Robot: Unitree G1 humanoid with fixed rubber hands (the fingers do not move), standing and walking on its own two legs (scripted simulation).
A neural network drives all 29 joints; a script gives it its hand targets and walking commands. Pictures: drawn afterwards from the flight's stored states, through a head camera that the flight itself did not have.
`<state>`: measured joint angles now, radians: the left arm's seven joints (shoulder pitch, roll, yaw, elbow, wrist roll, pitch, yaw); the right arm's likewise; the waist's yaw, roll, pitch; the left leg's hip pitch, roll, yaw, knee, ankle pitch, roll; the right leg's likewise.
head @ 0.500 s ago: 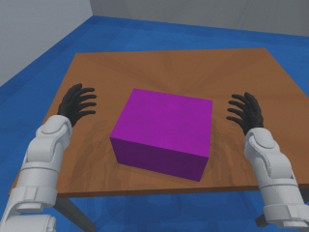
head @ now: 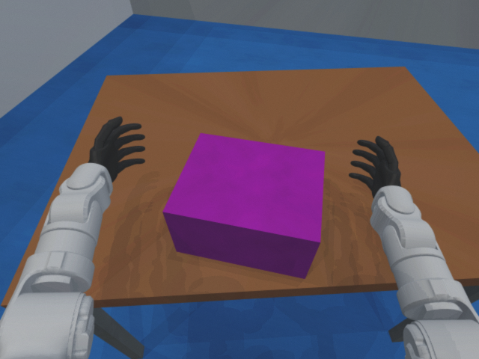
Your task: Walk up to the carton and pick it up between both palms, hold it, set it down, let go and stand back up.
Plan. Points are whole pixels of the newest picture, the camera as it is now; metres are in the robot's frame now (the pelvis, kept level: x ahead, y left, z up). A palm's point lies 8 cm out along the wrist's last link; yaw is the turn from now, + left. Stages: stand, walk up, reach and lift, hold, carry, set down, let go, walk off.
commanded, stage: reach and lift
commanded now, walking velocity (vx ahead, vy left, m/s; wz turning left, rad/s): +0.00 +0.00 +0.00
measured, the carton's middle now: (249, 202) +0.42 -0.04 +0.00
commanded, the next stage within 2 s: none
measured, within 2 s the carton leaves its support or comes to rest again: neither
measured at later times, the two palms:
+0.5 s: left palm (114, 193) +0.43 +0.21 +0.06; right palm (347, 207) +0.38 -0.21 +0.02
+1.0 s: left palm (137, 198) +0.42 +0.17 +0.04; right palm (331, 209) +0.38 -0.18 +0.02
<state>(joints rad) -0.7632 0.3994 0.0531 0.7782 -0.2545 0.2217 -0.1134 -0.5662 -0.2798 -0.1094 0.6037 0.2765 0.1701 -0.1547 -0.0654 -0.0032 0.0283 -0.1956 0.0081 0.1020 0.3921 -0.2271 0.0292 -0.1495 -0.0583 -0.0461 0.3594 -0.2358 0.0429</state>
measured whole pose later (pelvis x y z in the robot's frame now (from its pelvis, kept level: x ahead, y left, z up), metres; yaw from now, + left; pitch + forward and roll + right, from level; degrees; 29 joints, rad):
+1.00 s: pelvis +0.00 +0.01 -0.01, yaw +3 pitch +15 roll -2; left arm -0.76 0.21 0.01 1.08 -0.11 -0.24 -0.08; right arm -0.60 -0.12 -0.12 0.95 0.11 -0.32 -0.19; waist -0.07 0.05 -0.11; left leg -0.53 0.01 0.04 0.49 -0.23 0.03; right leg -0.41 -0.05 -0.11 0.36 -0.21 0.05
